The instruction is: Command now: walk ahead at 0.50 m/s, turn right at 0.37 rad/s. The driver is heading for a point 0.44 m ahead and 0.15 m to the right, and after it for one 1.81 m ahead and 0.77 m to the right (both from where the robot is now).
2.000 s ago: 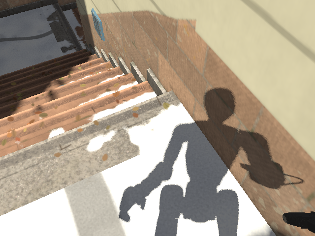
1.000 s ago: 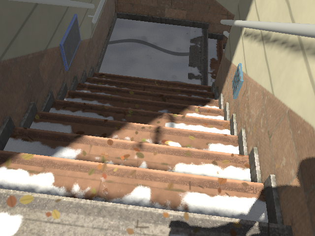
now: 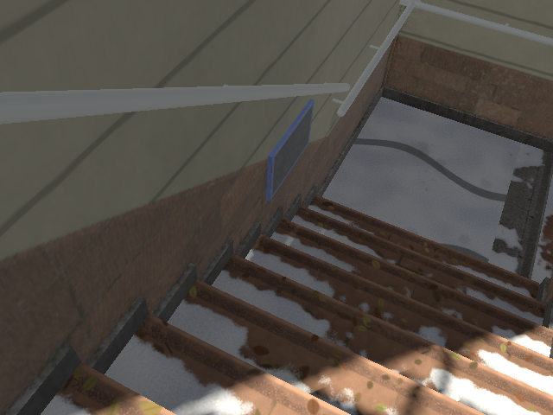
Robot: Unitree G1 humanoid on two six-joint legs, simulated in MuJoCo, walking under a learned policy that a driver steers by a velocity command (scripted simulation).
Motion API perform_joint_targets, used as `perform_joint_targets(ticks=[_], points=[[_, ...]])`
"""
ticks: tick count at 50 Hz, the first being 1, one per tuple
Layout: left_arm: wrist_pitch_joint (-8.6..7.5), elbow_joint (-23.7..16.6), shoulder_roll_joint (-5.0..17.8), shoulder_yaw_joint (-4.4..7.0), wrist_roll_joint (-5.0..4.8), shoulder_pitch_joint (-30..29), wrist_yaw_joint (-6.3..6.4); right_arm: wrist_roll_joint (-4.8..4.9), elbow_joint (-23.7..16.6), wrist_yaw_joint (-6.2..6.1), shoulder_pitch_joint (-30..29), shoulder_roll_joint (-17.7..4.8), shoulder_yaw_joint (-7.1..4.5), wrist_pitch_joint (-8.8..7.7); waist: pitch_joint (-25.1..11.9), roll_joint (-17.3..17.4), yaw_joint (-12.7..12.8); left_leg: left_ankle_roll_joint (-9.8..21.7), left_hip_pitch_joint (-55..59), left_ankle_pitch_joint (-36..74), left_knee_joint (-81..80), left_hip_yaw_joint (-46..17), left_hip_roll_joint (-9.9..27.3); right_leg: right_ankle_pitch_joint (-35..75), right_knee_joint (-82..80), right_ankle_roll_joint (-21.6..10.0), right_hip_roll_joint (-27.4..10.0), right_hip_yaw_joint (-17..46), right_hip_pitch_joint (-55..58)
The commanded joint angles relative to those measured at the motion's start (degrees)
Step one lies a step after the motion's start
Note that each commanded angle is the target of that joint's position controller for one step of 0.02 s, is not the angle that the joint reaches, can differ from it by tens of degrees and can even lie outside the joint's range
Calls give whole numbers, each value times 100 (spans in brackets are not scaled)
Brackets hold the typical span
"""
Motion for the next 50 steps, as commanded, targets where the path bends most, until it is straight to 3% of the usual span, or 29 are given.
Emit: perform_joint_targets(ticks=[1, 3, 7, 12, 15, 16, 17, 18, 19, 20, 21, 22, 23, 24, 26, 28, 29, 30, 33, 37, 40, 42, 43, 44, 45, 46, 47, 48, 50], points=[[258, -116, 236, 157, 139, 841, -20, -84, -161, -39, -44, -812, -259, -250, -332, 603, 154, 1179, 508, 509, -1617, -1636, 1700, 1017, 115, 39, -458, 372, -669], [351, -250, 487, 324, 98, 348, -16, -82, -179, -150, -206, -710, -212, -356, -157, 697, 88, 678, 527, 451, -1346, -864, 1363, 2338, -958, -63, -429, 683, -789], [344, -643, 56, 263, 244, -450, -279, -108, 72, -529, 516, -581, -154, -353, 88, 694, -334, 412, -370, -238, -236, 194, 1054, 5183, -2778, 5, 78, 62, -310], [463, -863, 18, 207, 190, -934, -439, -151, 31, -540, 992, -803, -169, -238, 142, 542, -653, 527, -639, -1038, 1225, -130, 1588, 5246, -2729, 9, 181, -176, -342], [416, -885, 9, 157, 49, -1167, -399, 7, 0, -618, 997, -681, -148, -53, 568, 553, -905, 198, -189, -350, 2171, -188, 1798, 4504, -3926, 27, -119, -214, -809], [430, -709, -37, 211, 161, -685, -330, -23, 140, -602, 1022, -953, -240, -5, 214, 721, -547, 236, -678, -12, 2814, -263, 1888, 4199, -3026, 9, 139, -700, 323], [357, -524, 180, 290, 113, -198, -300, 71, 114, -594, 960, -701, -160, 60, 262, 478, -430, 19, -363, 959, 3497, 14, 1801, 3692, -4313, -159, -44, -638, 495], [257, -273, 278, 400, 216, 799, -277, 101, 293, -608, 854, -891, -212, 37, -270, 635, 228, 36, -512, 1984, 4862, 218, 1548, 4098, -4771, -430, 138, -782, 1983], [290, 123, 678, 512, 263, 1926, -248, 28, 331, -586, 581, -1119, -312, -105, -754, -435, 1076, -78, -2197, -355, 8211, 746, 686, 5339, -4378, -873, 13, -600, 4203], [169, -124, 1243, 417, 274, 1372, -303, -55, -43, -489, 1476, -489, -119, -275, -1213, -1955, 133, -239, -4243, -3292, 9724, -53, 243, 7361, -2733, -1570, -892, 1023, 5150], [180, -481, 1042, 413, 56, 1154, -362, 44, -214, -434, 1388, -978, -151, -347, -2123, -1322, 243, -169, -4184, -2698, 9105, -737, 437, 5872, -3279, -2054, -1305, 1913, 4927], [216, -348, 823, 348, 8, 1139, -357, 116, -381, -470, 954, -1068, -196, -313, -1607, -393, 109, -204, -4669, -2413, 8983, -723, 399, 4885, -3801, -2117, -1524, 2329, 4288], [165, -148, 977, 370, 193, 869, -310, 378, -650, -590, 521, -652, -93, -280, -1434, -215, -152, -160, -5341, -1471, 8036, -1095, 563, 1226, -4401, -2254, -2182, 3918, 3567], [60, -454, 240, 108, 146, 182, -325, 319, -641, -719, 9, -960, -186, -133, -396, 834, -371, -172, -5501, -523, 6887, -1168, 745, 237, -4582, -1825, -1834, 3745, 2493], [-167, -749, 75, -12, 225, -609, -157, -79, -545, -772, 213, -927, -217, -1, 323, 651, -806, -436, -4106, 473, 4741, -1196, 744, 2203, -4363, -1357, -1179, 2747, 285], [-132, -686, 489, 156, 381, -480, 111, -437, -652, -773, 175, -590, -150, 5, -171, 57, -726, -650, -2879, 1111, 3707, -956, 517, 4550, -3969, -1304, -606, 1990, -34], [-104, -657, 611, 204, 514, -315, 191, -357, -396, -692, 722, -639, -184, -29, -671, -11, -780, -618, -2500, 1966, 4039, -896, 366, 5546, -3550, -1259, -589, 1895, 242], [-125, -491, 365, 163, 327, 211, 313, -207, -516, -588, 503, -908, -277, -89, -645, 78, -584, -526, -3214, 2843, 3226, -1190, 335, 4611, -3207, -1092, -336, 1746, 944], [39, -472, -1, 15, 28, 611, 676, -426, -1090, -421, -852, -570, -90, -229, -268, 587, -250, -378, -1967, 5143, 582, -879, -199, 2638, -2653, -667, 371, 1190, -79], [285, -583, -51, 23, 155, 359, 622, -239, -1528, -333, -659, -318, -78, 3, -211, -458, -260, -428, -257, 4517, -112, -997, -453, 1219, -2109, -803, 774, 1512, -806], [388, -814, -270, -26, 106, 422, 594, -82, -1273, -247, 36, -471, -133, 22, -128, -386, -219, -313, -472, 4474, -1781, -1665, 322, 1339, -840, -763, 582, 2183, 787], [395, -761, -425, -135, 147, 452, 522, -117, -788, -204, 1088, -491, -257, 56, -241, 233, -490, -280, 1410, 5461, -2527, -1310, 647, 528, 734, -422, 967, 1818, -78], [371, -670, -695, -205, 228, 668, 354, -202, -549, -199, 1931, -612, -286, 139, -815, 1110, -660, -206, 3347, 7070, -1111, -1367, 1075, -1822, 2366, -172, 1290, 1194, -1515], [353, -622, -594, -160, 72, 1369, 180, -174, -586, -228, 1781, -777, -218, 174, -1413, 2062, -494, 373, 4974, 7935, 738, -1807, 1689, -3635, 4816, 249, 1773, 1181, -3186], [319, -752, -282, -100, -91, 1496, 111, -9, -605, -257, 1562, -917, -185, 192, -1739, 2262, -412, 761, 4918, 7528, 629, -2434, 2184, -3194, 5606, 521, 1446, 1322, -3806], [336, -823, 24, -19, -29, 1017, 156, -77, -736, -283, 1365, -855, -108, 213, -1645, 1444, -531, 1074, 4142, 6336, 295, -2332, 2159, -2647, 5836, 673, 1260, 1191, -3699], [404, -1383, 56, -34, -70, 179, 266, -291, -757, -361, 669, -1388, -216, 225, -1526, 1257, -177, 1679, 2836, 3576, -617, -3265, 2703, -1630, 6230, 716, 791, 632, -3637], [597, -1428, 230, 8, -37, -239, 430, -427, -887, -436, 291, -1046, -87, 307, -1020, 457, -168, 1792, 1647, 1770, -1349, -3262, 2630, -1029, 6284, 786, 667, 447, -3446], [879, -1492, 1, -50, 57, -256, 558, -429, -1027, -517, -224, -878, 168, 493, -312, 514, 0, 1300, -172, 425, -1724, -2423, 1766, -339, 6600, 855, 693, 136, -2825]])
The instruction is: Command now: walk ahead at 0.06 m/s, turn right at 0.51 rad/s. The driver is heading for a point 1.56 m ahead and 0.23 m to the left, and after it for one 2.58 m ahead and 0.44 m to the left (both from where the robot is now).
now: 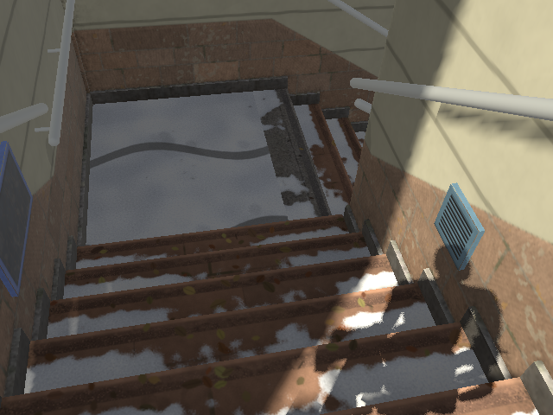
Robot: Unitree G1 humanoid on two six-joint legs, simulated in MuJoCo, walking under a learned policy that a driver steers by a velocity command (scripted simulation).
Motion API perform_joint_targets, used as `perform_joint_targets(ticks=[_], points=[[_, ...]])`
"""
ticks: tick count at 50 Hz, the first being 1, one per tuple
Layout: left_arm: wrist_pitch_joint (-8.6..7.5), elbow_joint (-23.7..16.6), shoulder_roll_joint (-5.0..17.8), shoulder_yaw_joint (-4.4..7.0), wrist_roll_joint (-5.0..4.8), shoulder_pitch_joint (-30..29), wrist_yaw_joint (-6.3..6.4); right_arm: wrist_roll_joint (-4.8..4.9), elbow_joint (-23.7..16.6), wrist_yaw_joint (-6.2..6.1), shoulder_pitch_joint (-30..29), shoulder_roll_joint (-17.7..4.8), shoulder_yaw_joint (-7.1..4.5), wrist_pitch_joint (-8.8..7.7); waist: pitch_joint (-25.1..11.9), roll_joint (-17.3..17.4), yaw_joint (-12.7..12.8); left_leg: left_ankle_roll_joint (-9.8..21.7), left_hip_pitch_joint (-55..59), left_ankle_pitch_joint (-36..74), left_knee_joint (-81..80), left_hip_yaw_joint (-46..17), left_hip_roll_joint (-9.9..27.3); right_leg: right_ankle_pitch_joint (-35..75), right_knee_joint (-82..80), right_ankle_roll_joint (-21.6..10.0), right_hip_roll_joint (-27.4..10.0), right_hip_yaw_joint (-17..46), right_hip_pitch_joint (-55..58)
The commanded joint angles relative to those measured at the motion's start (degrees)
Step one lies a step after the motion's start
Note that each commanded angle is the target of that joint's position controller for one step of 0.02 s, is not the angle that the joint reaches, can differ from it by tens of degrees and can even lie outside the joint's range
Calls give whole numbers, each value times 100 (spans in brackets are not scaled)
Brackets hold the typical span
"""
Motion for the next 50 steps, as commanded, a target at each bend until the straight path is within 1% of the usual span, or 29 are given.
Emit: perform_joint_targets(ticks=[1, 2, 6, 9, 14, 17, 20, 21, 22, 23, 24, 25, 26, 27, 28, 29, 30, 31, 33, 36, 37, 39, 41, 42, 43, 44, 45, 48, 50], points=[[181, -794, 341, 53, 71, -87, 202, -14, -765, -148, -626, -1022, 1, 112, -46, 692, 168, 898, -339, -181, -1420, -1619, 1887, 1061, 1158, 230, -218, -501, -774], [146, -914, 201, 4, 66, -182, 230, 17, -731, -159, -426, -1041, 65, 158, 8, 801, 96, 836, -386, 86, -1330, -1327, 1644, 1110, 1329, 246, -158, -578, -843], [-4, -1354, -271, -214, 49, -619, 140, 120, -534, -275, 518, -772, 284, 249, -406, 539, -213, 1061, 853, 590, -1002, -1494, 1571, 742, 1793, 291, 26, -335, -1450], [-14, -1485, -314, -284, 82, -775, 105, 158, -591, -332, 634, -855, 270, 267, -468, 566, -186, 1138, 1251, 285, -1056, -1756, 1629, 629, 1384, 337, -73, -245, -1549], [-136, -1780, -203, -350, 225, -1430, 66, 127, -819, -415, 662, -1293, 13, 248, -559, 835, -292, 1349, 1609, 791, -1389, -2217, 1752, 372, 156, 334, -690, -765, -1162], [-221, -1995, -381, -464, 261, -1839, -43, 132, -912, -503, 580, -1354, -138, 296, -637, 1025, -365, 1284, 1406, 863, -1573, -2239, 1633, -13, -1012, 181, -945, -965, -407], [-350, -1890, -377, -512, 303, -1203, -170, 338, -953, -449, 348, -1673, -400, 468, -671, 1667, -61, 1023, 395, 1135, -2093, -1649, 1271, -1252, -3095, -205, -838, -1561, 1509], [-375, -1757, -232, -458, 324, -733, -215, 458, -995, -404, 297, -1791, -503, 533, -661, 2021, 89, 1024, -3, 1206, -2409, -1628, 1265, -1470, -3638, -395, -699, -1690, 2219], [-344, -1546, 156, -325, 354, -43, -288, 610, -1123, -352, 93, -1732, -572, 550, -548, 1946, 323, 942, -439, 649, -2518, -1719, 1253, -1328, -4702, -681, -507, -1634, 2848], [-298, -1025, 648, -100, 438, 1243, -345, 608, -1313, -275, -161, -1221, -521, 460, -223, 113, 803, 678, -1549, -1041, -976, -1447, 718, -140, -6381, -1038, -678, -507, 3581], [-383, -658, 1947, 385, 423, 1806, -316, 433, -1995, 14, -847, -656, -408, 129, 54, -3501, 848, 336, -5219, -3956, 1463, -1226, -398, 1114, -8908, -2170, -2856, 3645, 4519], [-764, -819, 1423, 356, 691, 1635, -221, 579, -2015, 254, -2103, -937, -507, -363, 229, -2062, 1260, 156, -6151, -3382, 2292, -3441, -551, 3376, -9389, -2794, -3111, 4996, 4163], [-828, -761, 1126, 326, 754, 908, -209, 690, -1751, 234, -1987, -994, -576, -435, 295, -1495, 635, -99, -6116, -3016, 2856, -3281, -768, 4717, -8841, -2461, -2926, 3753, 3936], [-797, -878, 782, 250, 652, 82, -238, 547, -1351, 92, -1200, -1054, -587, -273, -26, -1306, -18, -341, -5182, -2596, 3571, -2762, -773, 4859, -8272, -2088, -2700, 2841, 3292], [-694, -998, 394, 122, 455, -676, -244, 297, -1064, -80, -574, -1144, -597, -16, -241, -979, -458, -484, -4370, -1524, 4455, -2081, -720, 4297, -7705, -1612, -2669, 1899, 2451], [-556, -1038, 112, -14, 457, -1117, -257, 163, -854, -162, -167, -1083, -563, 272, -338, -357, -814, -564, -3135, -338, 5439, -1371, -803, 3965, -7369, -1293, -2348, 916, 1053], [-456, -1209, 118, -133, 488, -1564, -225, 204, -889, -191, -136, -991, -501, 535, -368, 59, -1033, -699, -2502, 394, 6365, -896, -923, 2993, -7702, -1220, -2187, 427, 209], [-404, -1319, 226, -219, 479, -1759, -144, 225, -1027, -231, -294, -893, -431, 712, -375, 278, -1058, -867, -2468, 801, 7115, -663, -910, 2359, -7961, -1285, -2259, 268, 60], [-362, -1326, 259, -347, 424, -1456, 53, 270, -1285, -293, -504, -782, -308, 842, -276, 248, -818, -1030, -2823, 1254, 7510, -657, -683, 2190, -8058, -1230, -2277, -75, 511], [-512, -1066, 630, -175, 460, 48, 172, 347, -1550, -276, -1137, -919, -342, 635, -539, -53, -6, -1016, -4058, 954, 7229, -892, -216, 2495, -7878, -938, -2314, -164, 2927], [-446, -1003, 922, -162, 504, 177, 169, 320, -1777, -278, -1460, -607, -236, 565, -566, -333, 52, -1017, -4027, 96, 7188, -574, -136, 3996, -8120, -1258, -2694, 78, 3310], [-403, -953, 1083, -38, 604, 581, 192, 418, -1881, -211, -1966, -715, -272, 406, -612, -281, 465, -1068, -4353, -482, 6771, -735, -23, 4450, -7973, -1466, -2758, 43, 4105], [-405, -921, 1232, 59, 594, 605, 139, 432, -1899, -158, -2105, -678, -279, 368, -732, -604, 569, -1110, -4353, -694, 6469, -713, 96, 4434, -8007, -1563, -2920, 6, 4317], [-313, -878, 1223, 98, 498, 457, 90, 493, -1980, -101, -2146, -535, -215, 402, -475, -605, 414, -1098, -4150, -1267, 5181, -422, 170, 3940, -8363, -1494, -2810, -217, 4115], [-366, -974, 1472, 194, 528, 298, 79, 416, -1894, -97, -2048, -593, -243, 389, -765, -789, 395, -1052, -3504, -714, 5721, -295, 312, 4199, -8187, -1551, -3066, -165, 3768], [-408, -1048, 1452, 211, 491, 24, 57, 428, -1858, -75, -1917, -675, -274, 393, -829, -682, 267, -993, -3089, -713, 5575, -142, 346, 4245, -8265, -1563, -3168, -286, 3449], [-414, -963, 1371, 232, 363, -69, 45, 447, -1948, -12, -2026, -568, -206, 392, -675, -766, 291, -887, -2861, -1190, 4582, -190, 509, 3936, -8596, -1431, -3220, -365, 3331], [-492, -871, 1589, 387, 221, -287, 20, 508, -1716, 66, -1643, -608, -269, 433, -757, -881, 165, -621, -1181, -1395, 3304, 345, 403, 3800, -8579, -1108, -3174, -1011, 2791], [-547, -889, 1514, 401, 89, -792, 2, 546, -1306, 101, -759, -612, -371, 418, -895, -720, -333, -339, 590, -711, 1860, 769, 59, 3866, -7993, -802, -2839, -1601, 2122]])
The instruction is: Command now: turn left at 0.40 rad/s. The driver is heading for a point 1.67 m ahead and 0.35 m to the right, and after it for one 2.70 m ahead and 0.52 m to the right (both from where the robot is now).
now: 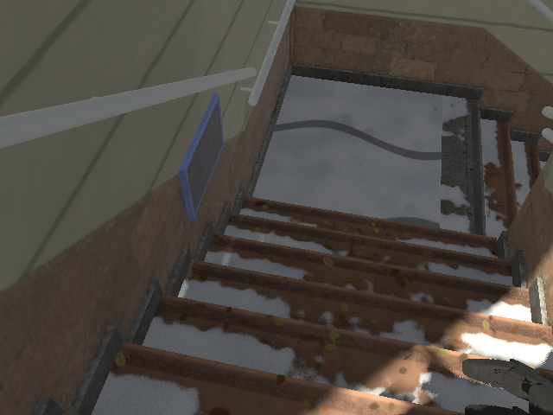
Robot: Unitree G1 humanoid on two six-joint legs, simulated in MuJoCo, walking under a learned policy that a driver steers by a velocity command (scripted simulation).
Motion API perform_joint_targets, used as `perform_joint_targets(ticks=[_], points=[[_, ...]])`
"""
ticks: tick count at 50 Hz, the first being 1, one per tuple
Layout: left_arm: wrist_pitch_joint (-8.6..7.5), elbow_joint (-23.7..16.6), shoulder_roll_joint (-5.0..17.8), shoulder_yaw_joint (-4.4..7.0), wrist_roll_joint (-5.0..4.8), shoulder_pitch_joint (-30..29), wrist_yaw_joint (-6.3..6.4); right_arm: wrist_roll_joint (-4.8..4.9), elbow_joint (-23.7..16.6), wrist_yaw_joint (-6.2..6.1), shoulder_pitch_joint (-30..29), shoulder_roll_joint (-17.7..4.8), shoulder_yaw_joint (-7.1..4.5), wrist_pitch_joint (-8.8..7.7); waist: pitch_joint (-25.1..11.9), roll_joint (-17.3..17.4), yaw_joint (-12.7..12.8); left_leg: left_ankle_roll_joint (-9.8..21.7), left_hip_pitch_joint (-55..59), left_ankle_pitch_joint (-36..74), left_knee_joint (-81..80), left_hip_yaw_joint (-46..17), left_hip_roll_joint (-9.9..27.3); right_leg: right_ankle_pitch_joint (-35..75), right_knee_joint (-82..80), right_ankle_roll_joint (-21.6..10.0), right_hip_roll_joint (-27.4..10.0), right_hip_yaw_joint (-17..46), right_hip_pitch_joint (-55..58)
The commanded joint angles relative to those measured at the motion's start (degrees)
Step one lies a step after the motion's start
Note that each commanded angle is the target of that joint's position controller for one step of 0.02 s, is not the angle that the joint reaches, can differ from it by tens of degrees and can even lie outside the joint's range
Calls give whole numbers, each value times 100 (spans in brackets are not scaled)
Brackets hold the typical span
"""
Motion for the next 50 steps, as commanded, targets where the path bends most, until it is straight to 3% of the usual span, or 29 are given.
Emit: perform_joint_targets(ticks=[1, 2, 3, 4, 5, 6, 7, 9, 13, 15, 19, 22, 24, 25, 26, 27, 28, 29, 30, 31, 32, 36, 39, 42, 45, 46, 47, 48, 50], points=[[-97, -170, 635, 265, -95, 180, -4, 86, 191, 54, 1115, -709, -356, -134, -933, 795, -425, 620, 2628, 2371, -2369, 249, -402, 2139, -300, -183, 53, 216, -447], [-94, -540, 321, 121, -33, -137, -34, -24, 289, 87, 1303, -1112, -458, -222, -1014, 2358, -355, 1507, 3539, 5083, -1955, -2293, 853, -1094, 1792, 271, 582, 737, -2421], [-157, -568, 318, 55, -167, -634, -63, -263, 419, 211, 1743, -1057, -375, -316, -1770, 1389, -797, 2234, 3270, 3830, -2898, -3581, 1691, -1005, 2384, 225, 881, 2238, -2522], [-130, -415, 542, 166, -510, -891, -50, -410, 629, 323, 1526, -1110, -356, -349, -1057, 493, -625, 2125, 2169, 1819, -3404, -3472, 1736, -467, 2266, 30, 1167, 2599, -2390], [-67, -98, 470, 217, -463, -501, 7, -295, 659, 332, 883, -927, -291, -368, -423, 434, -259, 1905, 1475, 1075, -3469, -2924, 1587, -28, 1946, -10, 1316, 2831, -2210], [23, 332, 399, 243, -206, 136, 57, -201, 728, 252, 588, -395, -143, -388, -480, 693, -84, 1858, 1292, 1110, -3326, -2580, 1542, 392, 2051, 77, 1340, 3039, -1932], [91, 556, 414, 298, -94, 616, 49, -221, 828, 178, 352, -201, -65, -390, -488, 949, 139, 1749, 882, 1024, -3280, -2143, 1426, 805, 2316, 138, 1475, 2928, -1532], [209, 595, 438, 370, -93, 613, 29, -330, 898, 112, 370, 141, 61, -400, -314, 973, 129, 1539, 619, 692, -3435, -1594, 1134, 1057, 2361, 268, 1652, 2555, -1288], [234, 352, 166, 269, -44, 168, 1, -415, 1023, -174, 854, -217, 2, -439, -363, 716, -125, 1666, 1091, 1268, -3319, -1530, 1420, 1152, 2403, 342, 1617, 2462, -1448], [232, 101, 43, 188, -19, -18, -49, -354, 1114, -266, 1140, -204, -7, -393, -353, 1045, -266, 1643, 1692, 682, -3517, -1662, 1567, 645, 1540, 372, 1347, 2508, -1804], [196, 60, 16, 134, 44, 139, -148, -405, 954, -335, 887, -663, -157, -355, -519, 953, -226, 1626, 985, 766, -3535, -882, 1381, 815, 836, 383, 1322, 1366, -322], [235, -146, -158, 60, -110, 127, -218, -144, 1026, -389, 987, -832, -261, -156, -356, 1134, -380, 1559, 1304, 1069, -3615, -898, 1598, -193, -517, 51, 1383, 1172, -33], [258, -56, -174, 105, -150, 495, -260, -30, 971, -415, 730, -827, -291, -65, -449, 1083, -168, 1382, 1196, 1253, -3181, -700, 1654, 730, -1603, -264, 1528, 1019, 622], [283, 37, -168, 145, -98, 773, -278, 25, 966, -423, 661, -751, -294, -24, -416, 810, -49, 1134, 910, 1150, -2556, -418, 1495, 1095, -2290, -452, 1643, 1183, 1073], [228, 18, 178, 298, -68, 1101, -299, -30, 882, -396, 659, -477, -270, -58, -471, -307, -22, 513, -332, 359, -782, 134, 916, 2531, -2974, -954, 982, 2886, 2142], [102, -112, 968, 466, 19, 1196, -306, -226, 386, -394, 51, -206, -192, -160, -449, -1659, 68, 89, -1941, -1860, 541, -141, -232, 3248, -3900, -2090, -515, 5996, 2147], [7, -60, 671, 341, 171, 1298, -341, -135, 333, -418, -432, -412, -234, -267, -322, -1027, 236, 60, -2328, -1970, 1261, -852, -300, 2804, -4052, -2434, -686, 5931, 2314], [-25, -109, 447, 261, 173, 951, -304, -134, 382, -431, -266, -505, -284, -292, -213, -673, -15, 60, -2416, -1419, 1587, -1008, -220, 2791, -3739, -2212, -429, 5286, 2167], [15, -237, 362, 234, 29, 529, -261, -256, 566, -459, 1, -554, -322, -239, -183, -297, -239, 18, -2363, -883, 1729, -919, -118, 2711, -3483, -1886, -115, 4685, 1985], [64, -352, 273, 180, -101, 191, -229, -355, 671, -471, 179, -668, -366, -175, -200, -213, -348, -59, -2264, -319, 1900, -870, -44, 2985, -3237, -1673, 100, 4278, 1746], [104, -443, 170, 115, -121, -5, -208, -404, 694, -438, 342, -617, -360, -131, -353, -211, -464, -140, -1887, 95, 2178, -736, -89, 3406, -3066, -1581, 346, 3964, 1352], [188, -531, 136, 8, -86, -12, -123, -407, 417, -376, 299, -288, -202, -68, -557, -240, -456, -292, -1655, 698, 2486, -443, -270, 3832, -2769, -1539, 681, 3768, 1031], [233, -515, 236, 15, -76, 166, -25, -440, 172, -376, 50, -243, -116, -91, -689, -402, -274, -327, -1862, 786, 1943, -511, -289, 3643, -2613, -1452, 726, 4035, 1508], [263, -657, 364, 16, -12, -234, 34, -475, 106, -329, 116, -325, -114, -207, -936, -576, -382, -350, -1300, 960, 1935, -404, -371, 4413, -2344, -1468, 779, 4180, 1381], [324, -744, 410, 54, -9, -358, 14, -397, -37, -234, -71, -349, -76, -307, -876, -679, -291, -274, -894, 608, 1148, -386, -408, 4403, -2376, -1493, 772, 4499, 1401], [361, -659, 349, 55, -55, -242, 3, -279, -116, -170, -159, -264, -13, -316, -746, -918, -162, -200, -1033, -81, 264, -527, -325, 3730, -2600, -1500, 694, 4564, 1768], [342, -696, 380, 55, 16, -402, -6, -290, 46, -116, 95, -438, -59, -364, -961, -903, -234, -200, -318, 353, 505, -287, -305, 4116, -2472, -1498, 735, 4423, 1441], [333, -701, 287, 28, 39, -610, -40, -267, 129, -68, 326, -443, -50, -377, -1001, -981, -318, -145, 176, 197, 180, -199, -265, 4421, -2484, -1520, 752, 4267, 1229], [361, -493, 57, -20, 5, -308, -97, -81, 161, 48, 340, -299, 13, -359, -756, -1084, -53, 33, 800, -755, -1439, -295, -134, 3606, -2907, -1503, 766, 4304, 1243]])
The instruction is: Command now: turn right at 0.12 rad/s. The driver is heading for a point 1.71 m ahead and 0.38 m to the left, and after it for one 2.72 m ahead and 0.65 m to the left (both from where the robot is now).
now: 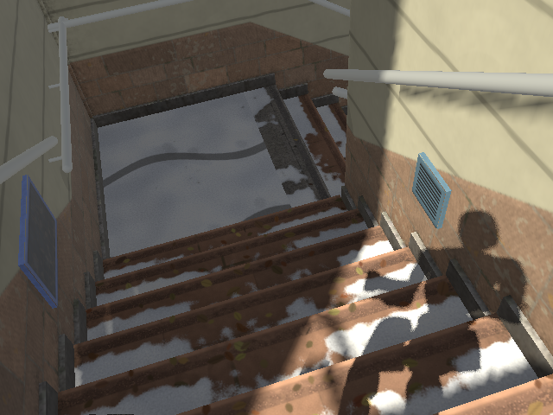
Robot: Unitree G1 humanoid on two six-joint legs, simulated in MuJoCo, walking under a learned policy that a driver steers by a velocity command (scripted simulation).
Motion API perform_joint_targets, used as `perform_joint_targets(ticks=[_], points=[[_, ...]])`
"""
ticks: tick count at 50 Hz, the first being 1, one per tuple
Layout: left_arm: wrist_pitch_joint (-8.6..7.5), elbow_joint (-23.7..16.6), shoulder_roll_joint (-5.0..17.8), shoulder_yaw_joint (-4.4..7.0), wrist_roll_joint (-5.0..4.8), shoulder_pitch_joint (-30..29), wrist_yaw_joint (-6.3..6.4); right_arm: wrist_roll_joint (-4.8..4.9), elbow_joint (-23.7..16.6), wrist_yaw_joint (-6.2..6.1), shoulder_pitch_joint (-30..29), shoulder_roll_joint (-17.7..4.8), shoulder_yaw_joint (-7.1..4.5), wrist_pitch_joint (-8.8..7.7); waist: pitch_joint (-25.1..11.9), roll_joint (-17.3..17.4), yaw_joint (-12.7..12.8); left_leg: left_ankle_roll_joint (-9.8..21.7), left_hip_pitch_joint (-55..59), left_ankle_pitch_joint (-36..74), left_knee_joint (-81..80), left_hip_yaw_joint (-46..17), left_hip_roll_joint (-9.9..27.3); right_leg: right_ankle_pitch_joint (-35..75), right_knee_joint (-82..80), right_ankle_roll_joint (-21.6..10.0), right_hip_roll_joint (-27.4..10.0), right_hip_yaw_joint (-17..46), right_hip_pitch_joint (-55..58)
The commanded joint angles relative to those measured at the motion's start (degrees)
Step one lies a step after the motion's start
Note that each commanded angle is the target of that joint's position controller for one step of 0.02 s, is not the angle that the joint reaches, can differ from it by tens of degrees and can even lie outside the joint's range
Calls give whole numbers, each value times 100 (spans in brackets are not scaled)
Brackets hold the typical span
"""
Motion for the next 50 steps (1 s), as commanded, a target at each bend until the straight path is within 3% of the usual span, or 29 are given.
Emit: perform_joint_targets(ticks=[1, 2, 3, 4, 5, 6, 8, 12, 16, 19, 21, 23, 25, 29, 31, 35, 36, 38, 39, 40, 42, 43, 44, 45, 46, 47, 48, 49, 50], points=[[-67, -110, 479, 155, -14, 205, -70, 129, -285, 174, 115, -198, -53, -94, -647, -1379, 175, 284, 1135, -384, -1940, 38, 214, 1960, -1485, -1169, -1396, 1394, 618], [-109, 14, 289, 96, -27, 193, -92, 89, -81, 214, 519, -29, -39, -83, -566, -1206, -21, 429, 1961, 299, -2933, 89, 169, 1380, -1520, -1027, -1247, 1238, 233], [-174, 114, 148, 76, -8, 416, -116, -6, 1, 255, 686, -142, -49, -79, -456, -762, 121, 556, 2438, 836, -3299, -313, 274, 821, -1075, -746, -970, 877, -7], [-230, 77, 169, 97, 8, 735, -142, -83, -86, 271, 534, -496, -69, -124, -330, 270, 605, 1013, 2449, 2232, -3290, -1365, 900, -229, -740, -306, -636, 332, -355], [-305, -58, 479, 206, -106, 260, -126, -158, -167, 273, 375, -509, -83, -185, -48, 963, 459, 1608, 1688, 1511, -4111, -2510, 1428, -915, -617, 69, -581, 38, -401], [-369, -92, 735, 292, -132, -139, -93, -111, -339, 250, 13, -377, -26, -220, 231, 812, 387, 1682, 1427, 1130, -4273, -2610, 1473, -510, -585, 256, -792, -136, -296], [-359, -47, 462, 243, 17, -353, -97, 18, -368, 165, 110, -466, -43, -157, -120, 506, 273, 1469, 1371, 385, -4254, -2312, 1095, 18, -758, 333, -711, -355, 373], [-548, 15, 276, 200, -59, -294, -212, 14, -538, 14, 440, -634, -81, -28, 21, 579, 67, 1422, 1474, -1452, -4590, -2442, 872, -91, -1150, 270, -611, -787, 432], [-815, 50, 413, 265, -11, -55, -324, 104, -690, -14, 660, -705, -121, -2, -89, 555, 9, 1618, 1709, -899, -4172, -2619, 764, -229, -1440, 175, -693, -974, 538], [-861, 64, 590, 329, 113, 210, -374, 146, -980, -25, 256, -636, -96, -2, -316, -108, 198, 1485, 1290, 947, -3308, -2173, 380, 458, -1396, 25, -854, -844, 1190], [-791, 62, 812, 386, 182, 594, -351, 197, -1088, -44, 122, -512, -77, -7, -675, -858, 215, 1029, 598, 1539, -2067, -1439, -234, 2257, -1266, -326, -1277, -391, 1973], [-680, 191, 1124, 482, 161, 1088, -299, 157, -1118, -33, 207, -577, -136, -26, -608, -1442, 307, 562, -998, -614, -846, -963, -539, 3970, -1455, -1317, -2429, 758, 2820], [-645, 253, 1156, 513, 50, 1274, -233, 148, -1151, 21, -15, -725, -258, -25, -326, -901, 372, 241, -2042, -1381, 801, -869, -174, 4381, -1450, -1843, -3185, 1130, 2778], [-545, 171, 1124, 450, 93, 625, -141, 73, -930, 17, 130, -571, -249, 161, -220, -598, 13, -3, -1670, 164, 2074, -275, 33, 5246, -906, -1305, -2706, -390, 1434], [-661, 278, 982, 334, 151, 993, -28, 110, -908, -61, -136, -464, -193, 164, -296, -575, 325, 7, -2197, 1022, 2781, -510, -7, 4696, -558, -1039, -2762, -517, 1544], [-615, 389, 1130, 355, 166, 1296, 70, 64, -1114, -66, -646, -375, -166, 167, -153, -965, 524, -47, -2896, 1283, 2409, -297, 142, 4277, -88, -815, -2816, -804, 1622], [-618, 329, 1271, 383, 192, 1162, 48, 77, -1124, -41, -610, -564, -246, 160, -169, -1164, 456, -67, -2494, 1271, 2295, -117, 154, 4422, -54, -698, -2799, -993, 1279], [-643, 210, 1478, 440, 61, 723, 12, 80, -1027, 34, -296, -590, -294, 84, -241, -1375, 186, -81, -1308, 1256, 1523, 496, 205, 4234, 74, -345, -2649, -1548, 510], [-732, 327, 1440, 551, -59, 1577, 115, 143, -1139, 73, -1019, -799, -460, 47, -213, -1268, 853, -140, -2815, 2542, 1742, -171, 457, 2152, 490, -212, -2806, -1002, 1774], [-786, 430, 1194, 506, -113, 1852, 213, 142, -1242, 133, -1517, -652, -409, 10, 171, -1285, 1116, -113, -3928, 2114, 1547, -728, 619, 1480, 598, -290, -3075, -562, 2296], [-817, 523, 1340, 618, -140, 2167, 323, 238, -1253, 219, -1848, -523, -341, -152, 291, -1467, 1287, 27, -4627, 1210, 1015, -1146, 747, 1631, 479, -448, -3330, 69, 2737], [-791, 478, 1496, 687, -103, 1912, 366, 252, -1194, 321, -1682, -640, -370, -248, 143, -1389, 1119, 134, -4006, 1295, 472, -937, 820, 1813, 509, -475, -3305, 15, 2395], [-751, 287, 1358, 633, -119, 1327, 403, 233, -836, 428, -1174, -909, -424, -251, -27, -959, 837, 191, -2225, 2787, -1122, -812, 1005, 631, 613, -172, -3121, -483, 1256], [-731, 363, 1338, 645, -40, 1388, 290, 314, -538, 575, -920, -865, -435, -200, -87, -240, 919, 103, 60, 4434, -2134, 89, 567, -581, 464, 99, -2746, -1325, -100], [-681, 721, 1353, 638, -116, 1698, 135, 359, -26, 587, -82, -465, -447, -138, -14, -171, 575, 128, 1765, 4888, -2185, 474, 218, -1187, 493, 135, -2662, -1308, -1001], [-631, 821, 1353, 564, -51, 1391, -13, 411, 474, 522, 1265, -559, -567, -120, -64, -199, -168, 305, 2816, 5075, -2416, 363, 274, -1215, 1294, 195, -2490, -1428, -1344], [-706, 952, 1513, 578, -31, 975, -99, 331, 849, 440, 2471, -926, -752, -60, -367, -610, -1055, 370, 3686, 4446, -2816, 472, 376, -769, 2289, 387, -2244, -1613, -1185], [-818, 1148, 1285, 591, 20, 1179, -120, 52, 1152, 314, 3125, -1473, -863, -57, -331, 98, -1418, 368, 4182, 4625, -3347, 416, 515, -3153, 4393, 902, -1607, -1738, -1431], [-768, 1372, 541, 509, -92, 1954, -120, -465, 1024, 253, 2965, -1869, -620, -223, -941, 1065, -922, 591, 5057, 8026, -1711, -434, 1378, -4631, 7206, 1260, -862, -593, -2431]])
